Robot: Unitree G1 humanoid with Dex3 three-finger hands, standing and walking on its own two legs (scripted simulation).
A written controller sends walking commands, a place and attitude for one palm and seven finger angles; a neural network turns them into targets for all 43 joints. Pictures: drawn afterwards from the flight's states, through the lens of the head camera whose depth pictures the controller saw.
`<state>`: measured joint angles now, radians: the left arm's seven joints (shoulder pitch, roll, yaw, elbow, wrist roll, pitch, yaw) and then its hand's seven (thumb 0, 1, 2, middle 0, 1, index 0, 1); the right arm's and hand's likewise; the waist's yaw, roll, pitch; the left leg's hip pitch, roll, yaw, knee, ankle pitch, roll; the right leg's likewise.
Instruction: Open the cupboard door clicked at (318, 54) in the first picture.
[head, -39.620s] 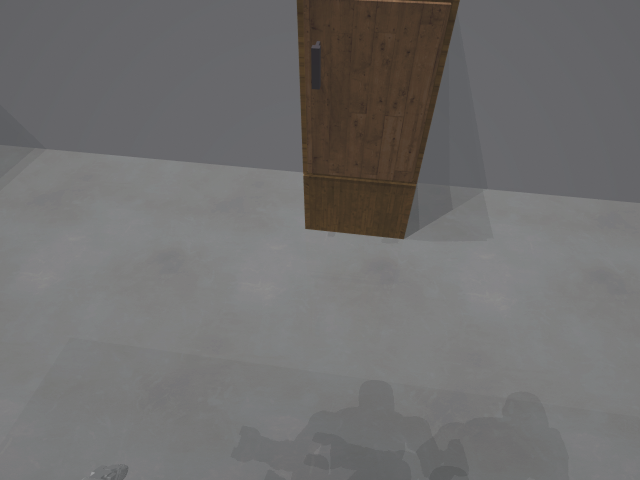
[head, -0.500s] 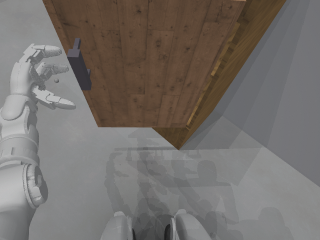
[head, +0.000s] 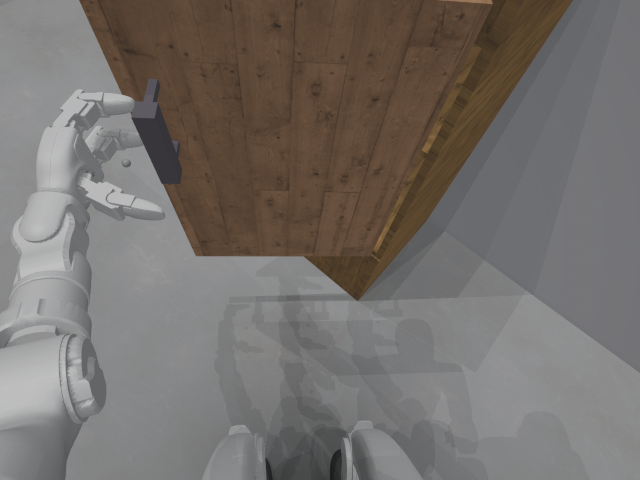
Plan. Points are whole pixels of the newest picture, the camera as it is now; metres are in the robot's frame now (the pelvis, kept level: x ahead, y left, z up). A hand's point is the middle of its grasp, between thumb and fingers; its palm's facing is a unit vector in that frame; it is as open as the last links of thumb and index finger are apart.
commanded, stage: slide the fingers in behind the handle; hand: left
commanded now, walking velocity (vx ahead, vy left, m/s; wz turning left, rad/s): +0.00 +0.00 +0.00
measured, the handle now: (162, 133) +0.53 +0.18 +0.06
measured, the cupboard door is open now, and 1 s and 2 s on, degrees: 43 43 44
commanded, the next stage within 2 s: close the thumb around the handle in 1.22 s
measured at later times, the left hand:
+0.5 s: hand (162, 166) +0.48 +0.17 +0.06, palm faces -0.02 -1.00 -0.01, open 14.0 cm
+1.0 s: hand (178, 164) +0.48 +0.15 +0.06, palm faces +0.00 -1.00 -0.02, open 14.0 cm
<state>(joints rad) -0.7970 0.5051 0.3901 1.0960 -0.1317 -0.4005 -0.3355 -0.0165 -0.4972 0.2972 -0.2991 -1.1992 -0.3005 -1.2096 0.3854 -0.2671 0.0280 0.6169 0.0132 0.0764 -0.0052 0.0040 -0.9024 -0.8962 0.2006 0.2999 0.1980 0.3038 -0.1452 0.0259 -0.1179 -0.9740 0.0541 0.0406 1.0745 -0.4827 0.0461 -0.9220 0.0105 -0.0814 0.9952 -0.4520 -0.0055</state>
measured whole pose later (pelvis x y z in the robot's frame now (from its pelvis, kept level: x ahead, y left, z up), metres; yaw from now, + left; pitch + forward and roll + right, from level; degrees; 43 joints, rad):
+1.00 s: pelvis +0.00 -0.01 +0.00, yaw +1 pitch +21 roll -2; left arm -0.81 0.38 0.31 1.11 -0.11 -0.45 -0.18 -0.02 -0.50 0.30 -0.30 -1.20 -0.30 -1.20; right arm 0.37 -0.26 0.02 0.63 0.01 0.07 0.02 0.00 -0.90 -0.90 0.20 0.30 0.20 0.30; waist -0.14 0.03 -0.12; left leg -0.95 0.05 0.04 1.06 -0.48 0.03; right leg -0.91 0.01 -0.08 1.02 -0.47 -0.02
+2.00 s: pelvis +0.00 -0.01 +0.00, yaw +1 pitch +20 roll -3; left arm -0.78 0.34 0.28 1.09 -0.12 -0.46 -0.16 0.00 0.70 0.80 -0.36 -1.34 -0.34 -1.34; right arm 0.37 -0.25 0.01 0.65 0.01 0.06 0.02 0.00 -0.90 -0.90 0.20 0.30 0.20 0.30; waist -0.12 0.04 -0.13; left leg -0.94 0.04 0.04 1.07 -0.48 0.04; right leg -0.90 0.00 -0.07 1.02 -0.46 -0.01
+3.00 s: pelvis +0.02 -0.04 +0.02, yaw +3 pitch +11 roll +0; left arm 0.27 -0.09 -0.21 0.04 0.08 -0.29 0.46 0.02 0.63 0.72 -0.33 -1.27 -0.34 -1.32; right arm 0.18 -0.14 0.04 0.48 -0.05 0.04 0.03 0.01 -0.90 -0.90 0.20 0.30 0.20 0.30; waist 0.00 0.02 -0.16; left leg -0.67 0.03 0.02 0.95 -0.48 -0.02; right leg -0.65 0.00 -0.10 0.96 -0.51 -0.06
